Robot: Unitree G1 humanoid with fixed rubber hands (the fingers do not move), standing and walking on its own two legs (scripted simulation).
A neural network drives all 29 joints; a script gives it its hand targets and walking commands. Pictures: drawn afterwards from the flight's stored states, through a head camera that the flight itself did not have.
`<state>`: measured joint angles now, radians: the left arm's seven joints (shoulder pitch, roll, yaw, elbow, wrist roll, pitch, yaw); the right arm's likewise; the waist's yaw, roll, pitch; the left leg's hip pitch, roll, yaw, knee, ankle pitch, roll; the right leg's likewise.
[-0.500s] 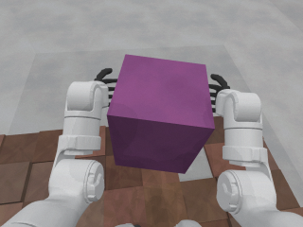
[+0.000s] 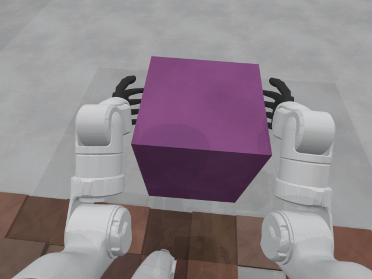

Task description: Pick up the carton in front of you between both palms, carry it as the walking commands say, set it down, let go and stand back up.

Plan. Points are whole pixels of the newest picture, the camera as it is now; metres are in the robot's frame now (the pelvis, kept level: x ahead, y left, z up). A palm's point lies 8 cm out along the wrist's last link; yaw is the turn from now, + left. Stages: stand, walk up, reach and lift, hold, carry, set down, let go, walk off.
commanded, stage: carry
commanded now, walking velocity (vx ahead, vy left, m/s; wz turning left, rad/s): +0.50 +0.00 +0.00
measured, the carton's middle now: (197, 137) +0.38 +0.06 +0.07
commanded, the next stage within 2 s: none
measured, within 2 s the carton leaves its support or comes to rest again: neither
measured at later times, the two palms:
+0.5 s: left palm (174, 47) +0.74 +0.18 +0.05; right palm (270, 61) +0.71 -0.11 +0.06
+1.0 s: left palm out of the picture +1.06 +0.23 +0.09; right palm out of the picture +1.08 -0.07 +0.09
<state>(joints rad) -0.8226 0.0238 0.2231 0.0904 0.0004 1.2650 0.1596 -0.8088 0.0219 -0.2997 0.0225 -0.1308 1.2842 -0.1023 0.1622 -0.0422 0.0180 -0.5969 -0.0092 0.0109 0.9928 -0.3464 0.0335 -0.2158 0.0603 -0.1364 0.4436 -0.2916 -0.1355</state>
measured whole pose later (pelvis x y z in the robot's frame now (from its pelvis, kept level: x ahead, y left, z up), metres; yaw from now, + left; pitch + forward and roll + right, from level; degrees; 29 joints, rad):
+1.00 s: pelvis +0.71 +0.07 -0.03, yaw +0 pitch +5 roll +1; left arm -0.67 -0.01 0.19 0.13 0.05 1.20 0.14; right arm -0.67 0.01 -0.23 0.10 -0.09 1.21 -0.12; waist 0.05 0.00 -0.04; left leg -0.64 0.07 0.03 0.81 -0.24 0.00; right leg -0.20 0.02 -0.14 0.40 -0.28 -0.08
